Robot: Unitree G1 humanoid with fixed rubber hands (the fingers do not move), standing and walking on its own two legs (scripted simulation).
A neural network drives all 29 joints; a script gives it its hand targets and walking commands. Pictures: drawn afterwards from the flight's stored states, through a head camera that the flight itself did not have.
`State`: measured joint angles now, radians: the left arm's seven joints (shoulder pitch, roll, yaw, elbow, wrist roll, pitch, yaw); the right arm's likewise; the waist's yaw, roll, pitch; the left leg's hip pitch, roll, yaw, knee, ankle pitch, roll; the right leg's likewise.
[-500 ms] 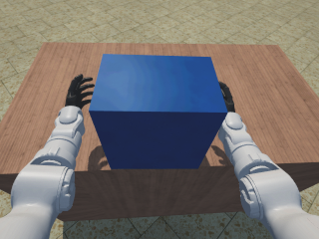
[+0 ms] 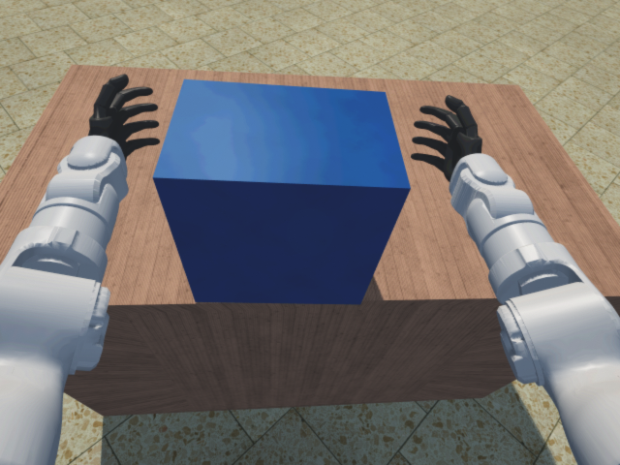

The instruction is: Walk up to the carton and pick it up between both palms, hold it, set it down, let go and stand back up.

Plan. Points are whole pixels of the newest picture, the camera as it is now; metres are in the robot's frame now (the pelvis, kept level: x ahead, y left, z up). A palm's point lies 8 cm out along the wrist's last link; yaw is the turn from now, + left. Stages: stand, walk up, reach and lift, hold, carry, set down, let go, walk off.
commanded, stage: set down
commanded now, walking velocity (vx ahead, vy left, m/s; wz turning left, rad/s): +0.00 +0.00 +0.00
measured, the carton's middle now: (282, 205) +0.45 +0.05 +0.07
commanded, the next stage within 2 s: none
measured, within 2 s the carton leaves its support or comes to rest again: neither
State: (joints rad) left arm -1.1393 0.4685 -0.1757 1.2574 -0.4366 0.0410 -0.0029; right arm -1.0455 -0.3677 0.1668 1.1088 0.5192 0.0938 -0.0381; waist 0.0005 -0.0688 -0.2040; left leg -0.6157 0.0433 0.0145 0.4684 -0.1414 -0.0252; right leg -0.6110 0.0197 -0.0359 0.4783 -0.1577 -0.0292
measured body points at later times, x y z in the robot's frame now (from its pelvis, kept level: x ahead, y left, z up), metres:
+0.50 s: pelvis +0.02 +0.01 +0.01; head +0.04 +0.03 +0.46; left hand +0.48 +0.27 +0.26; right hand +0.48 -0.21 +0.25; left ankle +0.04 +0.14 -0.73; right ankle +0.03 -0.10 -0.73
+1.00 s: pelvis +0.01 +0.02 +0.01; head +0.02 +0.04 +0.46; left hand +0.42 +0.28 +0.17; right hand +0.42 -0.20 +0.15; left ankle +0.04 +0.14 -0.73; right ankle +0.03 -0.10 -0.73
